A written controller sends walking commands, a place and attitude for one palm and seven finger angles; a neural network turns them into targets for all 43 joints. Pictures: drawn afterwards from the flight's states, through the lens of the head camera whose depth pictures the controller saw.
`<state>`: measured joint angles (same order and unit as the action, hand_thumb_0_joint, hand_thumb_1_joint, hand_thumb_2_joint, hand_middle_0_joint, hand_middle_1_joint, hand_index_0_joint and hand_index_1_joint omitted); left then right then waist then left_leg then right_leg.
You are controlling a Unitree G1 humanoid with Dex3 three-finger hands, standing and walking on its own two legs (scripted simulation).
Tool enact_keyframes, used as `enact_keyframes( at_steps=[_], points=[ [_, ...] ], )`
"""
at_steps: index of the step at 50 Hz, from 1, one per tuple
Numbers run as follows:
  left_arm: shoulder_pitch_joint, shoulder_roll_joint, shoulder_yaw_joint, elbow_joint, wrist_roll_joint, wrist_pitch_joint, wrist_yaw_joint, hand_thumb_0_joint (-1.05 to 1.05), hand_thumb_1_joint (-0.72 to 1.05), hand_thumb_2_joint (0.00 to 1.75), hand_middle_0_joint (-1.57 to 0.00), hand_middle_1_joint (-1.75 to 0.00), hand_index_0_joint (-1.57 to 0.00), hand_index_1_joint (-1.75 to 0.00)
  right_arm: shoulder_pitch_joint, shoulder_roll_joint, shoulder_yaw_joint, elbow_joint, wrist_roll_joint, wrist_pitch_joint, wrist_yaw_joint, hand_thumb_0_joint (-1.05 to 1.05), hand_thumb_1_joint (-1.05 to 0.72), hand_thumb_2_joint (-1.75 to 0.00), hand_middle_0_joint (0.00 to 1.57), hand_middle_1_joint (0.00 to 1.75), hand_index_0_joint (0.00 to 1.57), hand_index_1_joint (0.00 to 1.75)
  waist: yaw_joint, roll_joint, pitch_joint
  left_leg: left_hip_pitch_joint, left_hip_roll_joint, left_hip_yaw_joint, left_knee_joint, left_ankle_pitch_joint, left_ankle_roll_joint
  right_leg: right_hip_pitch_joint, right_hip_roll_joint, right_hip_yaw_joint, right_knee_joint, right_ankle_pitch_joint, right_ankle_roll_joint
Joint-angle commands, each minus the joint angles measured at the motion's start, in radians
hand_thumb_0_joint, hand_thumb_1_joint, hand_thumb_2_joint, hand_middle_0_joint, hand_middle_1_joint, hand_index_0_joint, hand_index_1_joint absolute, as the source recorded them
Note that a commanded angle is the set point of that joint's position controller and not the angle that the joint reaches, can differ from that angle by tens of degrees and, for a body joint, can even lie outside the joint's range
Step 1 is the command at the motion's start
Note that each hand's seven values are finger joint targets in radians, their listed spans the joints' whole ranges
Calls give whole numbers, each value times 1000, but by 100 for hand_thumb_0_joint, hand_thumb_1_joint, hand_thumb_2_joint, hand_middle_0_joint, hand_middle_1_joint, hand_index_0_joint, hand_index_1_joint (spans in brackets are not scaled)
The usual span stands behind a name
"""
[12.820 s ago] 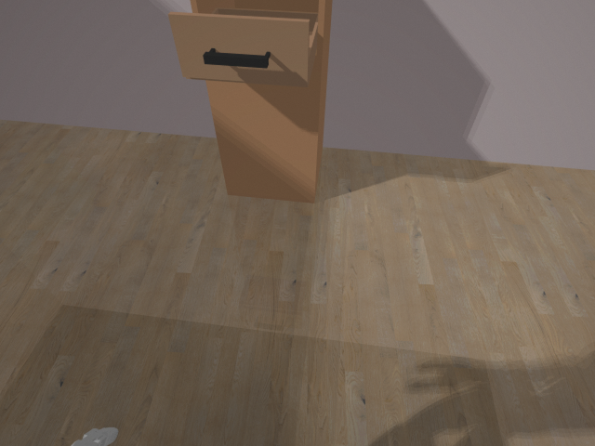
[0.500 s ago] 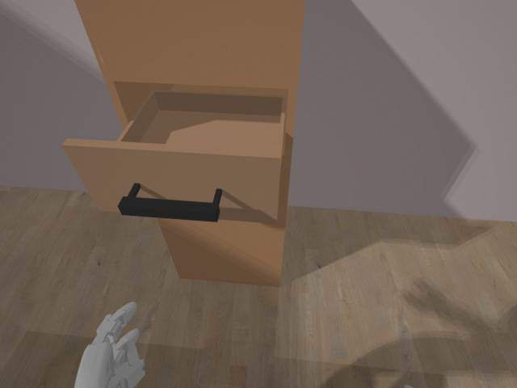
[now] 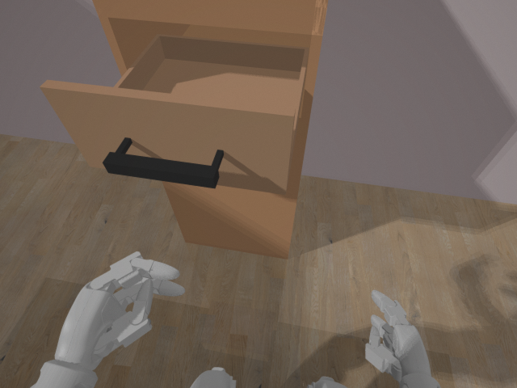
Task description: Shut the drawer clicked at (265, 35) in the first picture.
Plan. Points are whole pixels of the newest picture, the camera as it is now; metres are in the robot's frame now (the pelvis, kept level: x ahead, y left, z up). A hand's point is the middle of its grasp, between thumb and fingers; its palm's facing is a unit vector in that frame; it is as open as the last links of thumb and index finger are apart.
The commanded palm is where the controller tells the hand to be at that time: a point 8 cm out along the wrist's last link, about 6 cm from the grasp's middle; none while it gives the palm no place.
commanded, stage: raise the hand and make a fist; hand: left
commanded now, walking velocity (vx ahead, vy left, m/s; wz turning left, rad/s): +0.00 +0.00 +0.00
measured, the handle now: (166, 159) +0.43 +0.19 +0.11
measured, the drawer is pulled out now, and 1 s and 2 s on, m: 0.23 0.23 0.23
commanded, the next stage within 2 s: bring the fist close to the handle in 1.22 s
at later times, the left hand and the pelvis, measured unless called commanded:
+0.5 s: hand (122, 279) +0.21 +0.17 +0.15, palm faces -0.06 -0.99 -0.09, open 3.1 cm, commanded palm +0.18 +0.22 +0.17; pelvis +0.02 +0.01 +0.04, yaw -1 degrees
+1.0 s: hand (114, 234) +0.24 +0.17 +0.20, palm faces -0.06 -0.99 -0.10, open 3.3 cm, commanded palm +0.21 +0.22 +0.21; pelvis +0.02 +0.01 +0.05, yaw -1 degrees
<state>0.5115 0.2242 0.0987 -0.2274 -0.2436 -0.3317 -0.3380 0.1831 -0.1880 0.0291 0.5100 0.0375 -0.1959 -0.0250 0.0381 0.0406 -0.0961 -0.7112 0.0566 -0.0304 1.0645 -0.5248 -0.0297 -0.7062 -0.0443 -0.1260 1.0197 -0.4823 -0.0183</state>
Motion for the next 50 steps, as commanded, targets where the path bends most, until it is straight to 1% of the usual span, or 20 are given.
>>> enact_keyframes(
  at_steps=[1, 4, 7, 9, 12, 14, 17, 19, 22, 23, 24, 27, 29, 30, 32, 35, 37, 41, 44, 50],
  points=[
    [94, 122, 170, -204, -63, 58, 48, 0, 90, 90, -90, -106, -90, -106, -59, -126, -82, -186, 17, -48, -31, 0, -90, -90, 20, 30, 20, 30, 0, -57, -224, 107, -59, 25, -226, 326, 50, 294, 16, 105, -251, 271, 18],
    [89, 122, 175, -208, -70, 40, 81, 0, 90, 90, -96, -112, -96, -112, -66, -123, -75, -170, 14, -63, -32, 0, -90, -90, 20, 30, 20, 30, -3, -113, -161, 118, -53, 16, -257, 340, 49, 301, 19, 93, -264, 309, 24],
    [76, 88, 108, -266, -58, 9, 76, 0, 90, 90, -102, -119, -102, -119, -31, -133, -74, -167, 15, -95, -20, 0, -90, -90, 20, 30, 20, 30, -23, -37, -146, 165, -55, 26, -282, 336, 49, 270, 25, 71, -272, 296, 21],
    [73, 105, 113, -244, -55, 2, 77, 0, 90, 90, -106, -123, -106, -123, -37, -141, -75, -157, 15, -113, -20, 0, -90, -90, 20, 30, 20, 30, -31, -98, -109, 157, -54, 20, -286, 314, 52, 270, 24, 87, -297, 257, 24],
    [67, 109, 106, -296, -51, -6, 72, 0, 90, 90, -112, -130, -112, -130, -16, -146, -76, -157, 22, -135, -18, 0, -90, -90, 20, 30, 20, 30, -28, -19, -124, 200, -59, 30, -312, 304, 51, 275, 23, 82, -314, 237, 17],
    [61, 125, 121, -290, -46, 4, 86, 0, 90, 90, -116, -134, -116, -134, -23, -149, -74, -149, 22, -141, -21, 0, -90, -90, 20, 30, 20, 30, -27, -52, -102, 206, -56, 25, -325, 301, 53, 282, 31, 74, -323, 228, 16],
    [-10, 97, 82, -345, -43, 17, 100, 0, 90, 90, -122, -140, -122, -140, -16, -153, -67, -149, 25, -151, -22, 0, -90, -90, 20, 30, 20, 30, -35, 18, -82, 252, -54, 24, -358, 282, 52, 272, 34, 54, -335, 213, 14],
    [-35, 135, 114, -350, -32, 36, 116, 0, 90, 90, -126, -145, -126, -145, -19, -157, -64, -141, 20, -152, -25, 0, -90, -90, 20, 30, 20, 30, -30, -38, -92, 268, -52, 19, -364, 315, 57, 305, 36, 52, -341, 254, 14],
    [-37, 101, 83, -368, -26, 78, 111, 0, 90, 90, -132, -151, -132, -151, -20, -152, -55, -150, 24, -155, -18, 0, -90, -90, 20, 30, 20, 30, -19, 38, -100, 314, -53, 23, -392, 363, 52, 335, 36, 36, -343, 322, 10],
    [-37, 103, 83, -359, -23, 98, 112, 0, 90, 90, -134, -153, -134, -153, -23, -151, -51, -149, 25, -155, -18, 0, -90, -90, 20, 30, 20, 30, -17, 33, -86, 319, -50, 21, -401, 370, 52, 338, 37, 32, -350, 330, 9],
    [-54, 123, 95, -343, -17, 120, 116, 0, 90, 90, -136, -156, -136, -156, -32, -156, -49, -144, 23, -150, -19, 0, -90, -90, 20, 30, 20, 30, -21, -22, -67, 316, -49, 20, -403, 366, 57, 346, 38, 37, -364, 332, 13],
    [-91, 114, 87, -384, -24, 172, 110, 0, 90, 90, -140, -160, -140, -160, -34, -153, -39, -154, 23, -150, -21, 0, -90, -90, 20, 30, 20, 30, -11, 12, -71, 349, -52, 24, -431, 369, 54, 369, 36, 34, -383, 346, 13],
    [-116, 148, 120, -362, -20, 205, 115, 0, 90, 90, -140, -160, -140, -160, -47, -156, -32, -144, 23, -143, -25, 0, -90, -90, 20, 30, 20, 30, -11, -43, -38, 347, -48, 25, -441, 366, 56, 380, 40, 34, -402, 342, 14],
    [-133, 113, 91, -375, -24, 219, 110, 0, 90, 90, -140, -160, -140, -160, -48, -153, -26, -149, 23, -143, -25, 0, -90, -90, 20, 30, 20, 30, -9, -28, -34, 359, -50, 25, -452, 366, 55, 382, 38, 32, -405, 344, 14],
    [-177, 119, 89, -425, -26, 236, 112, 0, 90, 90, -140, -160, -140, -160, -48, -151, -20, -153, 23, -150, -25, 0, -90, -90, 20, 30, 20, 30, -7, 13, -57, 393, -49, 22, -463, 382, 53, 395, 36, 27, -407, 355, 13],
    [-217, 129, 106, -403, -30, 270, 118, 0, 90, 90, -140, -160, -140, -160, -54, -156, -12, -134, 22, -151, -29, 0, -90, -90, 20, 30, 20, 30, -9, -36, -35, 397, -46, 17, -485, 363, 54, 404, 38, 26, -434, 333, 15],
    [-258, 149, 121, -405, -31, 290, 114, 0, 90, 90, -140, -160, -140, -160, -59, -157, -9, -131, 25, -150, -35, 0, -90, -90, 20, 30, 20, 30, -8, -2, -26, 412, -49, 22, -497, 346, 53, 406, 35, 32, -451, 312, 14],
    [-314, 161, 136, -418, -36, 325, 113, 0, 90, 90, -140, -160, -140, -160, -70, -157, -4, -122, 28, -156, -38, 0, -90, -90, 20, 30, 20, 30, 0, -7, -48, 448, -48, 21, -519, 379, 54, 444, 34, 28, -465, 343, 13],
    [-251, 140, 142, -339, -46, 367, 103, 0, 90, 90, -140, -160, -140, -160, -79, -160, -6, -111, 29, -151, -38, 0, -90, -90, 20, 30, 20, 30, 7, -55, -30, 441, -50, 26, -524, 388, 52, 457, 36, 28, -479, 362, 17],
    [-287, 148, 150, -399, -44, 361, 107, 0, 90, 90, -140, -160, -140, -160, -83, -156, -8, -123, 27, -149, -39, 0, -90, -90, 20, 30, 20, 30, 9, -19, -43, 461, -57, 35, -536, 388, 54, 467, 32, 33, -491, 349, 18]
  ],
)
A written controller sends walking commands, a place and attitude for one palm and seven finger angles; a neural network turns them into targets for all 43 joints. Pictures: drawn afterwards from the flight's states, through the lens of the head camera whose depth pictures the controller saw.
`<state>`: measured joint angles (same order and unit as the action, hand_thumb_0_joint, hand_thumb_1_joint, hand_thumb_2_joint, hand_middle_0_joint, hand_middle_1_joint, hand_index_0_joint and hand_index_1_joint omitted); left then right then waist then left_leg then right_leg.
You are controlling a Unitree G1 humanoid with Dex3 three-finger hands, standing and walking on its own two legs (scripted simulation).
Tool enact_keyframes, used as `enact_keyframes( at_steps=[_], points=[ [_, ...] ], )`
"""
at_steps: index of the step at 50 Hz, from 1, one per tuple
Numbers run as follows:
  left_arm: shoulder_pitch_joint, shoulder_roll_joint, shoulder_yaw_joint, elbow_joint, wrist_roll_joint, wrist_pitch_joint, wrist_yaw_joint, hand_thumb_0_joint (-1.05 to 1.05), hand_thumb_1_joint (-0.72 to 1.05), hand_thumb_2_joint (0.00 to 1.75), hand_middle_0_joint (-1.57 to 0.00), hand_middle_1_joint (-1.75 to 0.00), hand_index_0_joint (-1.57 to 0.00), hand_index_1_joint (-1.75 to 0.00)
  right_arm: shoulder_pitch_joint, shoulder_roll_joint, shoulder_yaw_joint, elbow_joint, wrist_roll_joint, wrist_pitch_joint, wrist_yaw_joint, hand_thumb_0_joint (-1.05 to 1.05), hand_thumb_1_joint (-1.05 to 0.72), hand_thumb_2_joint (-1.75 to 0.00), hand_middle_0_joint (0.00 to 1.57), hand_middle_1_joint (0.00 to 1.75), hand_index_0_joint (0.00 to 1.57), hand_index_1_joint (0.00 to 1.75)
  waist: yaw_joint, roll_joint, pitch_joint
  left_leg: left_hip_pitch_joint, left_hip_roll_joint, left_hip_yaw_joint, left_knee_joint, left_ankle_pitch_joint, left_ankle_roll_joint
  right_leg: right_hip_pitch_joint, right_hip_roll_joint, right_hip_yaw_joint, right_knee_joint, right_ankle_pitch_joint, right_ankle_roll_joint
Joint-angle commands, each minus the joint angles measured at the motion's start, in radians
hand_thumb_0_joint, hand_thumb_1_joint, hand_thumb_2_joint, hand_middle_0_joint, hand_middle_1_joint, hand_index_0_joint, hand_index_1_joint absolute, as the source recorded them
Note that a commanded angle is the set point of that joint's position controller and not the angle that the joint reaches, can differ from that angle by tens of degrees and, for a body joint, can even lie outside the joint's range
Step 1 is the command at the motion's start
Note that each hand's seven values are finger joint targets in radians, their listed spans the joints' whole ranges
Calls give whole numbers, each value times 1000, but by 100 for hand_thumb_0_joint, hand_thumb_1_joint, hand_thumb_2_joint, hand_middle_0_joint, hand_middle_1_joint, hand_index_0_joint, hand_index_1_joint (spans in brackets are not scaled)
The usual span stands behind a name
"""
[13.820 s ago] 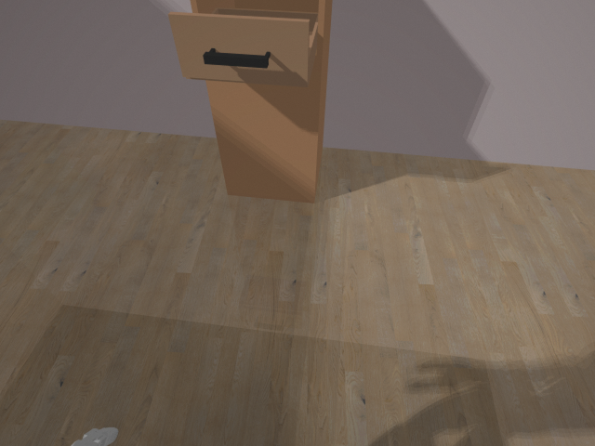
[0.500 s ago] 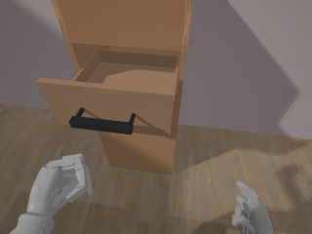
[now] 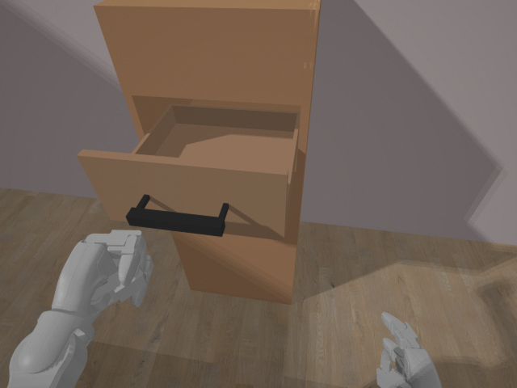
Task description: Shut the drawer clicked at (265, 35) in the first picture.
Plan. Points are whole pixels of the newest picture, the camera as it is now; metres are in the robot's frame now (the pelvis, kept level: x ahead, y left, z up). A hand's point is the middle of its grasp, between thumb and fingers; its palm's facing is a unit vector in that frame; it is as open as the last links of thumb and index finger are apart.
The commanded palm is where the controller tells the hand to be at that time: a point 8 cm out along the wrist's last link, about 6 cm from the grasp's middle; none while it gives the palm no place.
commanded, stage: raise the hand and make a fist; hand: left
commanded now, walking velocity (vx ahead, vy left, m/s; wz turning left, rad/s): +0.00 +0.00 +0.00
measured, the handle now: (180, 212) +0.40 +0.19 +0.05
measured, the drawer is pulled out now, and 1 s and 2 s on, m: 0.23 0.23 0.23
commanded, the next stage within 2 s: bring the fist close to the handle in 0.22 s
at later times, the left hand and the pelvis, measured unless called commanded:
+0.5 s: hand (151, 279) +0.22 +0.16 +0.13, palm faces -0.02 -1.00 -0.09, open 3.3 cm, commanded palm +0.20 +0.21 +0.13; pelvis +0.00 -0.01 +0.00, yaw +0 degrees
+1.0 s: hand (171, 268) +0.27 +0.16 +0.08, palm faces -0.06 -1.00 -0.06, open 3.3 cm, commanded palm +0.25 +0.21 +0.08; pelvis +0.00 +0.00 -0.01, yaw -1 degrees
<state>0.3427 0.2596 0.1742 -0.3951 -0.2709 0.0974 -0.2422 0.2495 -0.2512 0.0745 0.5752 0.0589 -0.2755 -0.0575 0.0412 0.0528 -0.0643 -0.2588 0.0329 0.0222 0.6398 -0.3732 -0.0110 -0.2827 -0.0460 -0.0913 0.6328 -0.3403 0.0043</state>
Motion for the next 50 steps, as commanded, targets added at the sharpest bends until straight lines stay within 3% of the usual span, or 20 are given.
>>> enact_keyframes(
  at_steps=[1, 6, 7, 11, 17, 19, 20, 24, 28, 29, 33, 35, 36, 42, 44, 48, 49, 50],
  points=[
    [-123, 119, 82, -228, -18, -77, 15, 0, 90, 90, -140, -160, -140, -160, -143, -94, -54, -185, 3, -73, -6, 0, -90, -90, 20, 30, 20, 30, 6, -30, -81, 13, -33, -19, -111, 242, 35, 44, 34, 0, -105, 216, -5],
    [-112, 135, 104, -205, -17, -119, 20, 0, 90, 90, -140, -160, -140, -160, -130, -99, -60, -162, 2, -90, -7, 0, -90, -90, 20, 30, 20, 30, 1, -20, -70, 20, -31, -13, -109, 254, 34, 48, 36, 3, -110, 238, -5],
    [-128, 111, 74, -214, -16, -123, 15, 0, 90, 90, -140, -160, -140, -160, -132, -98, -59, -164, 1, -93, -6, 0, -90, -90, 20, 30, 20, 30, -4, -17, -68, 25, -32, -14, -111, 256, 34, 45, 35, 1, -108, 245, -4],
    [-134, 104, 59, -194, -13, -119, 9, 0, 90, 90, -140, -160, -140, -160, -133, -101, -61, -156, 3, -100, -8, 0, -90, -90, 20, 30, 20, 30, -6, -17, -38, 17, -32, -13, -116, 221, 35, 32, 34, 7, -123, 208, -2],
    [-96, 131, 104, -155, -15, -115, 10, 0, 90, 90, -140, -160, -140, -160, -134, -100, -63, -149, -1, -99, -10, 0, -90, -90, 20, 30, 20, 30, 3, -66, -59, 15, -34, -9, -113, 238, 36, 46, 34, 11, -121, 232, 2],
    [-135, 104, 74, -115, -17, -120, 7, 0, 90, 90, -140, -160, -140, -160, -137, -104, -63, -137, 0, -94, -11, 0, -90, -90, 20, 30, 20, 30, -13, -80, -13, 4, -34, -6, -108, 208, 36, 16, 35, 16, -134, 191, 6],
    [-152, 90, 65, -111, -20, -126, 6, 0, 90, 90, -140, -160, -140, -160, -132, -103, -63, -137, -2, -94, -12, 0, -90, -90, 20, 30, 20, 30, -14, -72, -22, 5, -36, -7, -108, 212, 36, 17, 34, 17, -132, 195, 6],
    [-243, 117, 61, -55, -5, -153, 4, 0, 90, 90, -140, -160, -140, -160, -125, -110, -64, -127, -4, -86, -20, 0, -90, -90, 20, 30, 20, 30, -31, -74, -21, -4, -37, -7, -97, 176, 37, -6, 33, 31, -138, 139, 8],
    [-314, 122, 61, 2, -1, -194, -2, 0, 90, 90, -140, -160, -140, -160, -123, -108, -67, -123, -7, -84, -23, 0, -90, -90, 20, 30, 20, 30, -30, -36, -70, 5, -41, -5, -90, 189, 35, 6, 29, 36, -121, 156, 3],
    [-332, 141, 73, 24, 2, -204, 0, 0, 90, 90, -140, -160, -140, -160, -120, -112, -68, -116, -8, -82, -23, 0, -90, -90, 20, 30, 20, 30, -33, -46, -71, -3, -39, -5, -85, 189, 35, 8, 29, 41, -123, 153, 4],
    [-305, 122, 82, 94, -9, -231, -14, 0, 90, 90, -140, -160, -140, -160, -115, -110, -74, -121, -10, -77, -17, 0, -90, -90, 20, 30, 20, 30, -18, -50, -123, -11, -42, 2, -77, 257, 32, 45, 25, 36, -92, 265, 1],
    [-287, 135, 102, 144, -10, -239, -18, 0, 90, 90, -140, -160, -140, -160, -107, -114, -78, -117, -12, -70, -14, 0, -90, -90, 20, 30, 20, 30, -18, -83, -117, -36, -41, 6, -68, 269, 32, 49, 23, 44, -89, 291, 4],
    [-290, 144, 111, 150, -9, -245, -20, 0, 90, 90, -140, -160, -140, -160, -103, -117, -81, -116, -12, -66, -12, 0, -90, -90, 20, 30, 20, 30, -16, -62, -125, -37, -41, 8, -67, 280, 30, 53, 23, 40, -81, 305, 1],
    [-340, 94, 54, 155, -1, -294, -14, 0, 90, 90, -140, -160, -140, -160, -88, -116, -89, -123, -14, -60, -4, 0, -90, -90, 20, 30, 20, 30, -35, -31, -143, -38, -41, 7, -51, 282, 26, 11, 29, 31, -52, 306, -2],
    [-346, 112, 62, 183, 9, -312, -2, 0, 90, 90, -140, -160, -140, -160, -81, -122, -92, -114, -18, -55, -4, 0, -90, -90, 20, 30, 20, 30, -42, -65, -124, -60, -37, 3, -43, 270, 28, -8, 30, 32, -48, 283, -2],
    [-413, 92, 40, 221, 18, -343, 7, 0, 90, 90, -140, -160, -140, -160, -73, -120, -96, -109, -16, -40, 0, 0, -90, -90, 20, 30, 20, 30, -55, -41, -141, -66, -38, -1, -35, 244, 23, -43, 32, 28, -27, 248, -6],
    [-433, 101, 39, 229, 24, -353, 13, 0, 90, 90, -140, -160, -140, -160, -70, -124, -96, -104, -20, -35, 0, 0, -90, -90, 20, 30, 20, 30, -58, -76, -147, -80, -35, -3, -30, 244, 26, -40, 32, 31, -23, 243, -5],
    [-430, 93, 37, 239, 28, -362, 14, 0, 90, 90, -140, -160, -140, -160, -69, -122, -100, -106, -19, -31, 2, 0, -90, -90, 20, 30, 20, 30, -53, -40, -158, -76, -36, 0, -27, 252, 24, -43, 31, 32, -15, 252, -8]
  ],
)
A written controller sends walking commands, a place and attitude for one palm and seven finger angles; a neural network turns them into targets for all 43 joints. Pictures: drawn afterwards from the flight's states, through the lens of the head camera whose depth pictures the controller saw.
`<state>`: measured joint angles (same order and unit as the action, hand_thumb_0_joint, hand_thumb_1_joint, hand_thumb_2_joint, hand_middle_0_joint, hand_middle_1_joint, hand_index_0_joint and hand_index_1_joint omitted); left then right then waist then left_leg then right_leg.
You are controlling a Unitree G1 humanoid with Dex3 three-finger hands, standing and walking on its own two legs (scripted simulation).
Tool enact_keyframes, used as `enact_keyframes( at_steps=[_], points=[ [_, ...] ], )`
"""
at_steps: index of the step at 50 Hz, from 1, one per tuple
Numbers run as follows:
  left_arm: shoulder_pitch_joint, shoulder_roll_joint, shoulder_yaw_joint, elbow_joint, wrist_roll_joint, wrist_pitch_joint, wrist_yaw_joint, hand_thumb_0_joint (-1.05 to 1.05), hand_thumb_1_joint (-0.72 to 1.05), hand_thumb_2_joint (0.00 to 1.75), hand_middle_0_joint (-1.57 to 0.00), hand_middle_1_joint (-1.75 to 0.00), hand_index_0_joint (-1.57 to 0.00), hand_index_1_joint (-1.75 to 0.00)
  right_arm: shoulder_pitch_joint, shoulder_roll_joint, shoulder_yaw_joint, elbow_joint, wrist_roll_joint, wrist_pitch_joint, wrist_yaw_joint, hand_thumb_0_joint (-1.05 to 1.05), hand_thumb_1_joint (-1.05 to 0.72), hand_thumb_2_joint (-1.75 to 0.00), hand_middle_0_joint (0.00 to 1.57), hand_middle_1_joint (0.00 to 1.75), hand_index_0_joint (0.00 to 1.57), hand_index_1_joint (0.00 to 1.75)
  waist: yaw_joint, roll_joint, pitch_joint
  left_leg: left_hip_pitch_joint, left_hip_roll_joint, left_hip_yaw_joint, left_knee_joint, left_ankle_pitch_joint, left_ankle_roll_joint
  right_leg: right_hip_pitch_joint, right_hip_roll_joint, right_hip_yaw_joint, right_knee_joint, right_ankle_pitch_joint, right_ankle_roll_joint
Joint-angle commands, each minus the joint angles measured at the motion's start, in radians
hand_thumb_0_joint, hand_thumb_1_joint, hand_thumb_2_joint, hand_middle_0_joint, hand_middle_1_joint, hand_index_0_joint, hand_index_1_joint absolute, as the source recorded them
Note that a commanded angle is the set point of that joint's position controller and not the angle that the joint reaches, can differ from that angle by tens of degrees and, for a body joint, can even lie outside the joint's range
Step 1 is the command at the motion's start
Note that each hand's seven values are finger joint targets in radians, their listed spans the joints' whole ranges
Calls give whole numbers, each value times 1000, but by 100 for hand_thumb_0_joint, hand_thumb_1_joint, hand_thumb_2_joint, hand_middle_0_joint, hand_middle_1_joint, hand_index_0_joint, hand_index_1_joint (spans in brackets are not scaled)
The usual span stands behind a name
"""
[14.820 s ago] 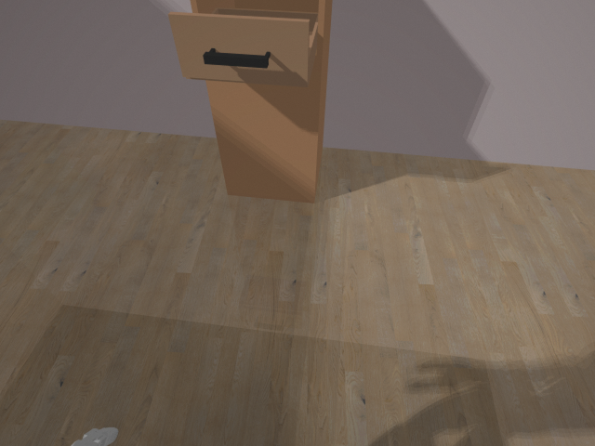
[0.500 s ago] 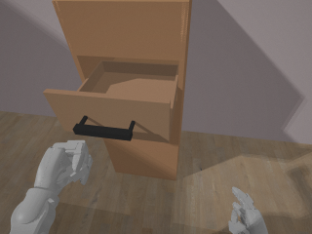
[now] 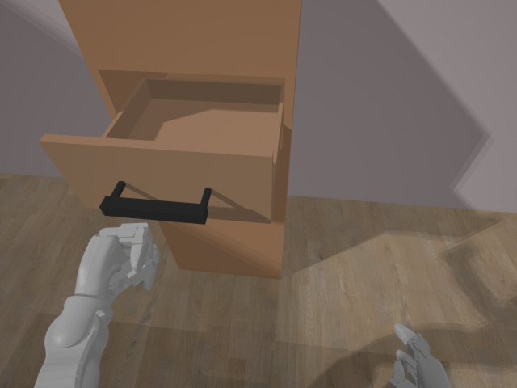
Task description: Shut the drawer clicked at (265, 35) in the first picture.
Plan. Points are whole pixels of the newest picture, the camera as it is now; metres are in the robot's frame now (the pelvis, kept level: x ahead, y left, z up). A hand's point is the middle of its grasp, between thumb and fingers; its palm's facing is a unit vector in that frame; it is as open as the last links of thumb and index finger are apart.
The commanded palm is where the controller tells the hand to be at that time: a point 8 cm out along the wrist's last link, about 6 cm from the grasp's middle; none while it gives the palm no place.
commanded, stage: bring the fist close to the handle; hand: left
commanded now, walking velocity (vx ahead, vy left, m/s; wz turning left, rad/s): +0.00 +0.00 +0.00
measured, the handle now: (159, 200) +0.40 +0.20 +0.06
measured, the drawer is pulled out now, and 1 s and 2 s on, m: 0.23 0.23 0.14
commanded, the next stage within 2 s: push the drawer shut in 0.72 s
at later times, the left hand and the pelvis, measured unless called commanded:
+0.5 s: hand (169, 251) +0.30 +0.16 +0.06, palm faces -0.05 -1.00 -0.06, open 3.3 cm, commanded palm +0.28 +0.21 +0.06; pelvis -0.01 +0.00 -0.01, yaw -1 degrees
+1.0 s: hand (172, 248) +0.31 +0.16 +0.06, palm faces -0.06 -1.00 -0.05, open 3.3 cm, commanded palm +0.30 +0.22 +0.06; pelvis -0.01 +0.00 -0.01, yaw +0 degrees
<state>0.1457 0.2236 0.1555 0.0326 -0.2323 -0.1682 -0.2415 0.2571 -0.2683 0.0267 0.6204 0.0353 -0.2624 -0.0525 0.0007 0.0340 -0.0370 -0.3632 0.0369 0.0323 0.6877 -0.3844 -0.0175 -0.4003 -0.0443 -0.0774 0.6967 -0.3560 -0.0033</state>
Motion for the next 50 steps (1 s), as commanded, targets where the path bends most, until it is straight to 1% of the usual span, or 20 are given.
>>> enact_keyframes(
  at_steps=[1, 2, 4, 7, 9, 11, 13, 14, 18, 21, 24, 28, 30, 33, 34, 37, 41, 44, 48, 50],
  points=[
    [-226, 122, 51, -186, -8, -102, 15, 0, 90, 90, -140, -160, -140, -160, -73, -102, -53, -154, 3, -41, -1, 0, -90, -90, 20, 30, 20, 30, -7, 0, -211, 38, -41, -11, -71, 279, 28, 79, 30, 16, -67, 286, -3],
    [-240, 109, 37, -179, -9, -105, 17, 0, 90, 90, -140, -160, -140, -160, -74, -101, -50, -155, 2, -38, 1, 0, -90, -90, 20, 30, 20, 30, -12, 1, -213, 33, -40, -14, -67, 284, 27, 73, 28, 13, -61, 294, -3],
    [-238, 155, 80, -119, -1, -114, 27, 0, 90, 90, -140, -160, -140, -160, -65, -110, -54, -142, -1, -23, 2, 0, -90, -90, 20, 30, 20, 30, -12, -53, -203, 0, -36, -16, -61, 274, 27, 71, 30, 15, -55, 283, -2],
    [-294, 89, 15, -103, 2, -130, 26, 0, 90, 90, -140, -160, -140, -160, -71, -101, -52, -153, 3, -9, 9, 0, -90, -90, 20, 30, 20, 30, -20, -2, -202, -3, -38, -19, -54, 262, 20, 34, 31, 9, -35, 266, -7],
    [-291, 108, 34, -65, 12, -140, 38, 0, 90, 90, -140, -160, -140, -160, -60, -106, -55, -149, -1, 2, 11, 0, -90, -90, 20, 30, 20, 30, -18, -44, -207, -22, -34, -23, -45, 265, 22, 28, 33, 9, -26, 260, -7],
    [-323, 77, 6, -62, 14, -154, 42, 0, 90, 90, -140, -160, -140, -160, -56, -102, -58, -153, -2, 9, 16, 0, -90, -90, 20, 30, 20, 30, -20, -28, -236, -22, -36, -23, -34, 263, 19, 17, 32, 10, -10, 263, -8],
    [-357, 97, 19, -21, 18, -161, 47, 0, 90, 90, -140, -160, -140, -160, -53, -107, -58, -148, -2, 22, 18, 0, -90, -90, 20, 30, 20, 30, -28, -38, -223, -48, -38, -23, -23, 234, 19, -4, 31, 14, -4, 242, -7],
    [-367, 136, 54, 13, 23, -169, 56, 0, 90, 90, -140, -160, -140, -160, -48, -113, -59, -140, -6, 31, 17, 0, -90, -90, 20, 30, 20, 30, -29, -83, -214, -76, -37, -22, -16, 212, 24, -3, 32, 21, -8, 220, -5],
    [-440, 135, 53, -3, 19, -204, 49, 0, 90, 90, -140, -160, -140, -160, -56, -104, -60, -154, -5, 50, 19, 0, -90, -90, 20, 30, 20, 30, -16, 12, -292, -61, -41, -17, -6, 235, 20, 15, 28, 29, 19, 244, -13],
    [-405, 139, 60, -12, 10, -216, 46, 0, 90, 90, -140, -160, -140, -160, -50, -102, -63, -158, -3, 58, 20, 0, -90, -90, 20, 30, 20, 30, -12, 7, -338, -50, -38, -14, 2, 278, 23, 48, 30, 33, 24, 296, -12],
    [-388, 122, 44, 48, 0, -202, 35, 0, 90, 90, -140, -160, -140, -160, -41, -107, -62, -154, 0, 67, 20, 0, -90, -90, 20, 30, 20, 30, -29, -62, -279, -91, -36, -18, 1, 244, 26, 27, 35, 30, 13, 272, -6],
    [-377, 111, 33, 33, 0, -186, 26, 0, 90, 90, -140, -160, -140, -160, -41, -109, -64, -169, 3, 79, 22, 0, -90, -90, 20, 30, 20, 30, -23, -22, -276, -89, -41, -16, -7, 228, 25, 24, 32, 30, 10, 264, -8],
    [-362, 128, 50, 37, -3, -184, 28, 0, 90, 90, -140, -160, -140, -160, -40, -111, -64, -173, 2, 83, 22, 0, -90, -90, 20, 30, 20, 30, -24, -59, -271, -102, -41, -14, -6, 218, 29, 31, 34, 33, 4, 257, -4],
    [-374, 158, 82, 21, -7, -194, 31, 0, 90, 90, -140, -160, -140, -160, -45, -109, -64, -173, 3, 89, 20, 0, -90, -90, 20, 30, 20, 30, -20, -31, -269, -103, -43, -8, -4, 212, 28, 38, 33, 39, 1, 255, -6],
    [-399, 155, 68, 24, -6, -198, 31, 0, 90, 90, -140, -160, -140, -160, -43, -111, -61, -171, 2, 91, 19, 0, -90, -90, 20, 30, 20, 30, -33, -67, -259, -113, -42, -12, -2, 204, 32, 33, 34, 41, -1, 243, -3],
    [-409, 161, 79, 26, -11, -207, 24, 0, 90, 90, -140, -160, -140, -160, -45, -108, -62, -168, 2, 88, 18, 0, -90, -90, 20, 30, 20, 30, -26, -18, -268, -102, -44, -10, 0, 197, 30, 33, 33, 46, -2, 242, -5],
    [-382, 147, 68, 27, -16, -209, 6, 0, 90, 90, -140, -160, -140, -160, -43, -105, -62, -171, 4, 88, 19, 0, -90, -90, 20, 30, 20, 30, -28, -16, -284, -94, -45, -9, 5, 232, 30, 47, 34, 44, 5, 291, -5],
    [-464, 128, 30, 59, -15, -198, 3, 0, 90, 90, -140, -160, -140, -160, -36, -111, -60, -158, 5, 89, 16, 0, -90, -90, 20, 30, 20, 30, -59, -50, -246, -108, -42, -16, 14, 200, 32, 2, 36, 44, -2, 253, 0],
    [-526, 142, 42, 99, -9, -187, 10, 0, 90, 90, -140, -160, -140, -160, -33, -114, -61, -152, 6, 94, 14, 0, -90, -90, 20, 30, 20, 30, -55, -38, -263, -102, -45, -16, 15, 189, 30, -1, 34, 47, -3, 244, -1],
    [-580, 198, 89, 149, -3, -186, 17, 0, 90, 90, -140, -160, -140, -160, -30, -118, -57, -142, 3, 104, 10, 0, -90, -90, 20, 30, 20, 30, -54, -60, -260, -127, -47, -15, 16, 165, 33, 8, 31, 59, -8, 212, 1]
  ],
)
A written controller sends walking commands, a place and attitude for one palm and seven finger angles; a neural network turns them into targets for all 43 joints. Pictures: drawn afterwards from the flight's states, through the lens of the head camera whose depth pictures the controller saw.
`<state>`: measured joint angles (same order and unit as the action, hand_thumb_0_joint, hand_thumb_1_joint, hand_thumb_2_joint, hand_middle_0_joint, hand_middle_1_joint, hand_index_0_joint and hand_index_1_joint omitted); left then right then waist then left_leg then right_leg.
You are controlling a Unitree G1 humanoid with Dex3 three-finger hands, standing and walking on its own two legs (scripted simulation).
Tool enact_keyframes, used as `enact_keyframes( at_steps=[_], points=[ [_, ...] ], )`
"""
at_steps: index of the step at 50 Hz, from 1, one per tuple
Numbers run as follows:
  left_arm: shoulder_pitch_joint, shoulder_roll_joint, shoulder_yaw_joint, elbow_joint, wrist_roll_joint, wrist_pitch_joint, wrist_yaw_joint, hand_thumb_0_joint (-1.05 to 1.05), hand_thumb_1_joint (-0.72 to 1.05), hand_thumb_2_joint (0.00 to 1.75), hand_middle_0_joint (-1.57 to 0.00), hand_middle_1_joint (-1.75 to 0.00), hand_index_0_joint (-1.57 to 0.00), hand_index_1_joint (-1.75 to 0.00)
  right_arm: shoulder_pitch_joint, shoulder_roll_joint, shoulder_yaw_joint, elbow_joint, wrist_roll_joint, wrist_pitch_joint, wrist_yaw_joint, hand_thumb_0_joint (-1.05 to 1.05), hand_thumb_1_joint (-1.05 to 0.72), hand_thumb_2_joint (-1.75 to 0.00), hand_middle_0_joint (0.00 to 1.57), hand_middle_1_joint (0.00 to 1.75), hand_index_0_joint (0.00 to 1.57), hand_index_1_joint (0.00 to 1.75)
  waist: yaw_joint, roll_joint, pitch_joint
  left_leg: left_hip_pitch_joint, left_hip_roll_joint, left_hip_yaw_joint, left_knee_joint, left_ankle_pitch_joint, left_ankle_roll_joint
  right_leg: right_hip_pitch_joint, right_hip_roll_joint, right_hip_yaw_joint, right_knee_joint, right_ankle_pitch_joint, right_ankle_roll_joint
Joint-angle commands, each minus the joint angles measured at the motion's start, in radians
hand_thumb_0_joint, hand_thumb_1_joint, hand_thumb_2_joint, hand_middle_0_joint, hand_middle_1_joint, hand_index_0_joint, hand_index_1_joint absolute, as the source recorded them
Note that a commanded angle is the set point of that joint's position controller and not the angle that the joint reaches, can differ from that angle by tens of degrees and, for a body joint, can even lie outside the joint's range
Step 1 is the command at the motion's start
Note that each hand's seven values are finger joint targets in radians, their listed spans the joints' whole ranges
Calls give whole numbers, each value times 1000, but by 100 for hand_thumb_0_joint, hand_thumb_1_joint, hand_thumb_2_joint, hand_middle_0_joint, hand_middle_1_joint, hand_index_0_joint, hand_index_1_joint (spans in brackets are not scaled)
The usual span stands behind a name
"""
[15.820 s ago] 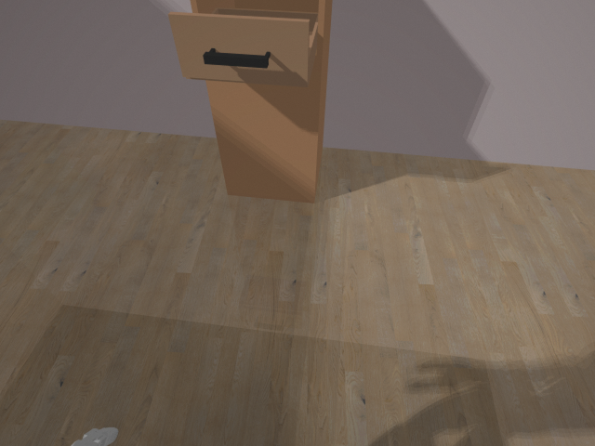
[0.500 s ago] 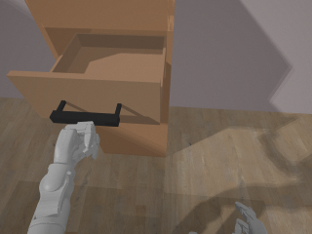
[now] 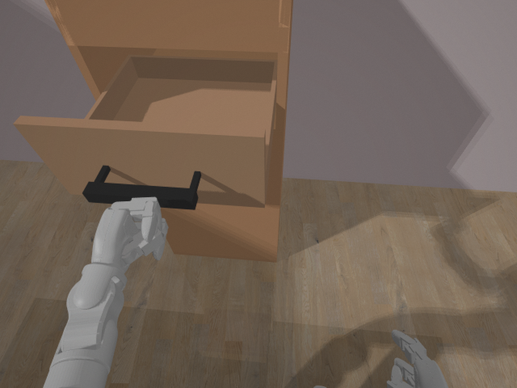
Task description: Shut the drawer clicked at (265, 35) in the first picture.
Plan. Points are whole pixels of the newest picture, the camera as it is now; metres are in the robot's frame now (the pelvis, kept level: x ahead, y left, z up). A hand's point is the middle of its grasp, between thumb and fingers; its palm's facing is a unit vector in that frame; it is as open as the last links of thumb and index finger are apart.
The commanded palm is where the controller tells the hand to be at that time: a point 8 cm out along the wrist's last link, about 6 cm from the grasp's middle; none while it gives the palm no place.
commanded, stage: push the drawer shut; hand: left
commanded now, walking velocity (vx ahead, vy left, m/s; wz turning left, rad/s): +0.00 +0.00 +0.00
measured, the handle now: (145, 184) +0.41 +0.20 +0.07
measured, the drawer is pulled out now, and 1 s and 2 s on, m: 0.23 0.14 0.03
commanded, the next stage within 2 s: none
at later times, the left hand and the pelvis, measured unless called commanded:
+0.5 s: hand (162, 211) +0.37 +0.17 +0.07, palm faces -0.08 -1.00 -0.05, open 2.8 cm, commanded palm +0.37 +0.22 +0.08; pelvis -0.02 +0.00 +0.00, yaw +1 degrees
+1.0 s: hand (169, 182) +0.43 +0.17 +0.07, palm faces -0.09 -1.00 -0.04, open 3.0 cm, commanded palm +0.43 +0.22 +0.08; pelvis -0.03 +0.01 -0.01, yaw -1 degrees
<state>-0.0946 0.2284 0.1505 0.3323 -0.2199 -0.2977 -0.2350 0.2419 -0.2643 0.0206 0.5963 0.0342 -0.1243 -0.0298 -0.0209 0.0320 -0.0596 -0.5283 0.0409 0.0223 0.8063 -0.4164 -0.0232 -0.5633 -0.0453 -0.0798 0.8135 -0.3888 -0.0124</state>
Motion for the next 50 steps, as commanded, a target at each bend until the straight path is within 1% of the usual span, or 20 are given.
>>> enact_keyframes(
  at_steps=[1, 3, 4, 7, 9, 12, 14, 15, 18, 19, 22, 24, 27, 29, 31, 34, 41, 44, 46, 50],
  points=[
    [-372, 199, 96, -136, -13, -61, 10, 0, 90, 90, -140, -160, -140, -160, -17, -121, -50, -116, 5, -30, -14, 0, -90, -90, 20, 30, 20, 30, -33, -44, -238, 38, -51, -5, -106, 193, 36, 171, 31, 62, -124, 240, 9],
    [-389, 189, 95, -130, -16, -66, 8, 0, 90, 90, -140, -160, -140, -160, -15, -116, -50, -121, 3, -28, -13, 0, -90, -90, 20, 30, 20, 30, -21, -22, -285, 58, -52, -4, -105, 231, 36, 198, 31, 60, -113, 287, 4],
    [-389, 212, 115, -107, -20, -67, 7, 0, 90, 90, -140, -160, -140, -160, -8, -121, -50, -118, 3, -25, -13, 0, -90, -90, 20, 30, 20, 30, -25, -53, -286, 45, -48, -5, -100, 237, 39, 205, 34, 63, -113, 293, 8],
    [-506, 192, 85, -68, -21, -73, 0, 0, 90, 90, -140, -160, -140, -160, -3, -119, -46, -100, 7, -17, -16, 0, -90, -90, 20, 30, 20, 30, -51, -16, -256, 43, -50, -6, -101, 202, 35, 163, 34, 61, -121, 261, 7],
    [-569, 197, 78, -32, -20, -80, 3, 0, 90, 90, -140, -160, -140, -160, 4, -124, -47, -89, 7, -14, -20, 0, -90, -90, 20, 30, 20, 30, -66, -47, -239, 34, -47, -12, -96, 172, 39, 133, 36, 64, -128, 212, 10],
    [-649, 187, 59, -12, -16, -93, -1, 0, 90, 90, -140, -160, -140, -160, 16, -125, -48, -75, 6, -14, -21, 0, -90, -90, 20, 30, 20, 30, -68, -12, -291, 61, -49, -19, -97, 174, 38, 134, 36, 61, -121, 212, 6],
    [-690, 206, 61, 37, -7, -96, 1, 0, 90, 90, -140, -160, -140, -160, 28, -131, -49, -63, 7, -8, -24, 0, -90, -90, 20, 30, 20, 30, -79, -32, -278, 52, -46, -23, -95, 154, 40, 115, 38, 60, -127, 182, 6],
    [-723, 174, 30, 51, -9, -98, -3, 0, 90, 90, -140, -160, -140, -160, 26, -128, -45, -61, 9, -7, -23, 0, -90, -90, 20, 30, 20, 30, -86, -24, -276, 48, -49, -24, -98, 134, 40, 104, 38, 62, -129, 163, 7],
    [-791, 199, 47, 94, -7, -112, 1, 0, 90, 90, -140, -160, -140, -160, 33, -132, -47, -51, 8, -4, -23, 0, -90, -90, 20, 30, 20, 30, -81, -12, -290, 52, -51, -31, -101, 113, 39, 96, 37, 62, -130, 134, 3],
    [-802, 201, 44, 122, -5, -112, 2, 0, 90, 90, -140, -160, -140, -160, 38, -136, -46, -48, 8, 0, -25, 0, -90, -90, 20, 30, 20, 30, -89, -50, -286, 40, -48, -31, -101, 101, 44, 95, 40, 63, -134, 118, 6],
    [-899, 225, 57, 176, -2, -122, 2, 0, 90, 90, -140, -160, -140, -160, 44, -137, -42, -37, 9, 8, -28, 0, -90, -90, 20, 30, 20, 30, -93, -11, -292, 31, -52, -33, -105, 66, 40, 80, 38, 65, -134, 82, 4],
    [-911, 255, 83, 237, -1, -124, 2, 0, 90, 90, -140, -160, -140, -160, 55, -142, -40, -33, 8, 13, -30, 0, -90, -90, 20, 30, 20, 30, -92, -40, -285, 13, -50, -34, -103, 60, 44, 86, 41, 68, -137, 73, 3],
    [-973, 258, 89, 271, -3, -140, -4, 0, 90, 90, -140, -160, -140, -160, 60, -138, -37, -32, 7, 16, -30, 0, -90, -90, 20, 30, 20, 30, -90, 4, -303, 14, -54, -30, -105, 56, 40, 85, 39, 71, -135, 73, 1],
    [-978, 279, 110, 329, 1, -145, -4, 0, 90, 90, -140, -160, -140, -160, 78, -145, -39, -26, 5, 20, -30, 0, -90, -90, 20, 30, 20, 30, -94, -30, -305, 6, -50, -35, -101, 64, 43, 74, 44, 64, -128, 78, 0],
    [-1018, 270, 103, 356, 2, -153, -8, 0, 90, 90, -140, -160, -140, -160, 86, -144, -39, -25, 5, 23, -28, 0, -90, -90, 20, 30, 20, 30, -96, -17, -312, -2, -51, -31, -100, 61, 40, 74, 44, 68, -127, 80, 1],
    [-1054, 318, 136, 399, 10, -163, -7, 0, 90, 90, -140, -160, -140, -160, 106, -153, -41, -18, 3, 27, -27, 0, -90, -90, 20, 30, 20, 30, -102, -22, -316, -11, -48, -33, -94, 60, 43, 63, 48, 67, -121, 75, 0],
    [-1130, 288, 120, 452, 21, -176, -3, 0, 90, 90, -140, -160, -140, -160, 143, -155, -49, -7, -3, 33, -19, 0, -90, -90, 20, 30, 20, 30, -120, 15, -348, 5, -45, -34, -81, 78, 41, 15, 54, 61, -106, 100, -1],
    [-1172, 335, 149, 462, 29, -182, 2, 0, 90, 90, -140, -160, -140, -160, 164, -162, -50, 1, -7, 39, -20, 0, -90, -90, 20, 30, 20, 30, -125, -22, -364, -14, -42, -38, -75, 90, 45, 28, 57, 59, -96, 112, 0],
    [-1184, 334, 149, 484, 35, -180, 1, 0, 90, 90, -140, -160, -140, -160, 166, -162, -50, 1, -7, 42, -17, 0, -90, -90, 20, 30, 20, 30, -127, 23, -359, -10, -41, -38, -73, 84, 40, 2, 57, 58, -94, 104, -2],
    [-1228, 364, 167, 524, 38, -174, -1, 0, 90, 90, -140, -160, -140, -160, 188, -167, -48, 7, -9, 45, -18, 0, -90, -90, 20, 30, 20, 30, -148, -20, -352, -44, -40, -37, -62, 70, 48, -6, 63, 64, -94, 96, 3]
  ],
)
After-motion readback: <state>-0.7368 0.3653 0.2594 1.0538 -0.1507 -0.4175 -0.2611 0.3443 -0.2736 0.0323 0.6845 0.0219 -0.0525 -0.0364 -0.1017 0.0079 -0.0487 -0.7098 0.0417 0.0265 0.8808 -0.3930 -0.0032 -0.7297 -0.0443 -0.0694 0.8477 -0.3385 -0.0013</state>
